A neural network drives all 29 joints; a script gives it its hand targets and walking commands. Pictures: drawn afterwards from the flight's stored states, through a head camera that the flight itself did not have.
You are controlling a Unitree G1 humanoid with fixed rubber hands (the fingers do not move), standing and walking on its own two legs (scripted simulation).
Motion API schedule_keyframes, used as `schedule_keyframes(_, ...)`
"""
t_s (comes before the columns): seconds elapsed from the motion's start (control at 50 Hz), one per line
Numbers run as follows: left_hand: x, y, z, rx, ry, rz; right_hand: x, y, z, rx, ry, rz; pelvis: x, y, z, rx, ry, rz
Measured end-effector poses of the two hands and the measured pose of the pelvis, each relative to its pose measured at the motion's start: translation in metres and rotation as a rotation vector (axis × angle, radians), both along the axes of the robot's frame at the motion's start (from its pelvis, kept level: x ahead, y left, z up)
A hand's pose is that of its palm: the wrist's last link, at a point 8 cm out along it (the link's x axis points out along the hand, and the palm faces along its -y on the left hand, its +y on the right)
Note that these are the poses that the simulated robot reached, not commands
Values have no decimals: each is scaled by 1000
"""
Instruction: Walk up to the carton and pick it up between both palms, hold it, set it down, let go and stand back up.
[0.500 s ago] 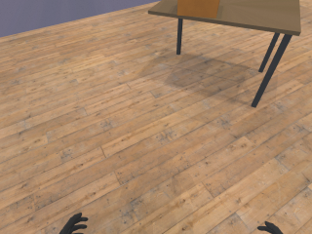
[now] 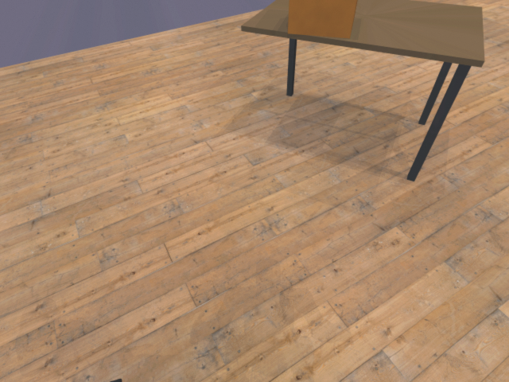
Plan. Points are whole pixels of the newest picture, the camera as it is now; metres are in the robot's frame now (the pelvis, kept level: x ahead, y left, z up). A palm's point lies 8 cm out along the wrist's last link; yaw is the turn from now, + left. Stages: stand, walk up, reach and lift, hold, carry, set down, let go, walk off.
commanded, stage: stand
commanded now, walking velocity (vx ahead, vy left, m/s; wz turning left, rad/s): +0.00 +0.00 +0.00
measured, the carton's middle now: (325, 1) +1.67 -0.26 +0.03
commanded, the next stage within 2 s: none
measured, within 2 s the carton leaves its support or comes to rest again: neither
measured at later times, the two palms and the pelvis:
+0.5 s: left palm out of the picture +0.07 +0.29 -0.11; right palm out of the picture +0.08 -0.29 -0.11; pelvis +0.00 +0.00 +0.01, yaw +0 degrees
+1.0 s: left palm out of the picture +0.08 +0.29 -0.11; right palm out of the picture +0.07 -0.29 -0.11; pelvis +0.00 +0.00 +0.01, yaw +0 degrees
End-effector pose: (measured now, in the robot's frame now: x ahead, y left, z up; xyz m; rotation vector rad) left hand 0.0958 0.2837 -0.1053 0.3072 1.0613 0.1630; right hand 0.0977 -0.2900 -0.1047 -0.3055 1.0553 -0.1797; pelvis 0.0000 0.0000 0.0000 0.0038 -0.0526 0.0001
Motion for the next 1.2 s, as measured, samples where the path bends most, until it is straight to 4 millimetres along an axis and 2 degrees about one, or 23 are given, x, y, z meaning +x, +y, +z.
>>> schedule_keyframes(0.3,-17,10,0,19,45,37,-8,3,-3,9,40,-16,0,1,4,0,-8,1)
schedule_keyframes(0.62,-28,9,-3,18,98,53,-24,-3,-5,-4,103,-41,1,1,6,-2,-2,3)
schedule_keyframes(0.78,-25,9,-4,18,103,57,-26,-4,-5,-4,108,-55,3,1,7,-1,-2,-1)
schedule_keyframes(1.02,-11,9,-1,22,74,50,-32,-4,-6,-3,120,-70,5,1,8,-3,-4,-2)
schedule_keyframes(1.2,-16,11,-1,25,85,60,-30,-2,-6,0,116,-67,5,1,8,-2,-5,0)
